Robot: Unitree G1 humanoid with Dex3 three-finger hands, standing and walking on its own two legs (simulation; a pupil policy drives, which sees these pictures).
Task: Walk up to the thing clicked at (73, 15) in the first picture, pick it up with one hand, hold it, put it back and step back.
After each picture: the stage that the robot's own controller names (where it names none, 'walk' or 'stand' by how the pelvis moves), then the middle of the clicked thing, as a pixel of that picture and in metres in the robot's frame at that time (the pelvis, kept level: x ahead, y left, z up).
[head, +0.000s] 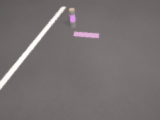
stand; (72, 18) +1.64 +0.20 -0.65
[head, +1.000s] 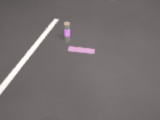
walk; (67, 32) +1.48 +0.18 -0.64
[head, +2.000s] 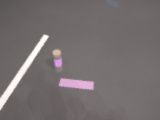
walk; (57, 61) +0.90 +0.22 -0.65
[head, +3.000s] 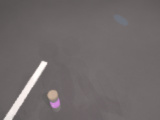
walk; (54, 101) +0.52 +0.23 -0.64
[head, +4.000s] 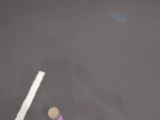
stand; (56, 117) +0.37 +0.24 -0.64
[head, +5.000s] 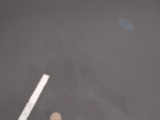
stand; out of the picture +0.35 +0.22 -0.64
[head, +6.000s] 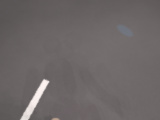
stand; out of the picture +0.35 +0.21 -0.66
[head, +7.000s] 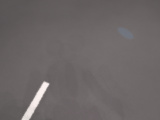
stand; out of the picture +0.34 +0.23 -0.66
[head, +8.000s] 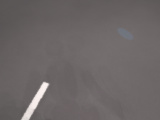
stand; out of the picture +0.34 +0.23 -0.66
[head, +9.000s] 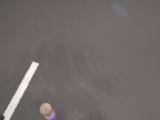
go down; (48, 113) +0.35 +0.23 -0.62
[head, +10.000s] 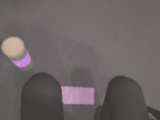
go down; (20, 56) +0.40 +0.28 -0.24
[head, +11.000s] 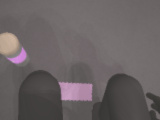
close in; (15, 52) +0.40 +0.29 -0.24
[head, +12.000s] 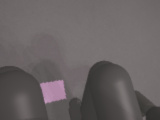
close in; out of the picture +0.37 +0.33 -0.15
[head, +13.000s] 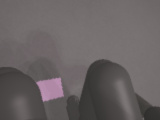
close; out of the picture +0.37 +0.33 -0.15
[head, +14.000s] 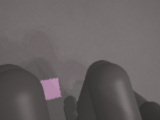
lift; out of the picture +0.35 +0.33 -0.15
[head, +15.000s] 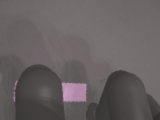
lift; out of the picture +0.27 +0.33 -0.09
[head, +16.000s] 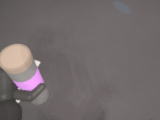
lift; (29, 80) +0.32 +0.19 +0.05
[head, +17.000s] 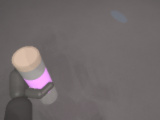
hold; (39, 80) +0.33 +0.17 +0.02
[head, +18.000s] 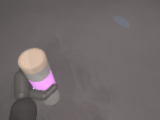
hold; (43, 81) +0.32 +0.16 +0.03
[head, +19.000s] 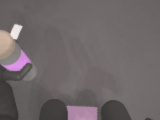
crouch; (16, 61) +0.38 +0.24 -0.04
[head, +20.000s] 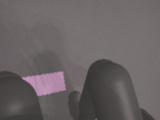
lower; out of the picture +0.39 +0.34 -0.17
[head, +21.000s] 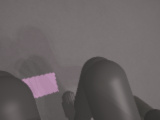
lower; out of the picture +0.39 +0.35 -0.15
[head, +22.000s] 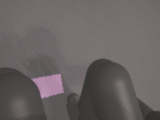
lower; out of the picture +0.37 +0.34 -0.16
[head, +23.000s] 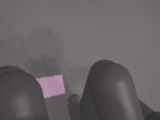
lower; out of the picture +0.35 +0.34 -0.15
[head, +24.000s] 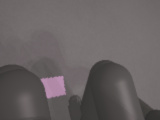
loosen; out of the picture +0.35 +0.33 -0.15
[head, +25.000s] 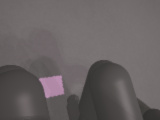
withdraw; out of the picture +0.35 +0.32 -0.16
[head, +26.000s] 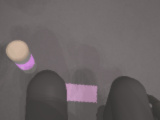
walk; (24, 59) +0.38 +0.29 -0.24
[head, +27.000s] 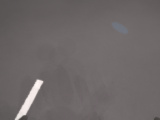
stand; out of the picture +0.32 +0.22 -0.59
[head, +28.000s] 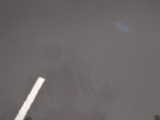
stand; out of the picture +0.34 +0.24 -0.60
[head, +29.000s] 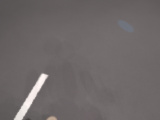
stand; out of the picture +0.34 +0.23 -0.61
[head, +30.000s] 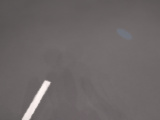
walk; out of the picture +0.36 +0.22 -0.65
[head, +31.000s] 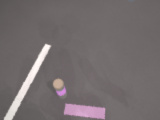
walk; (60, 89) +0.50 +0.21 -0.63
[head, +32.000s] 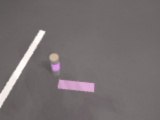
walk; (55, 65) +0.74 +0.23 -0.64
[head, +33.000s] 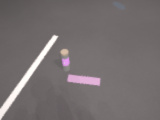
stand; (65, 60) +0.96 +0.22 -0.64
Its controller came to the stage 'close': yes
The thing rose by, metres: 0.68
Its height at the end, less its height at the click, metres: +0.00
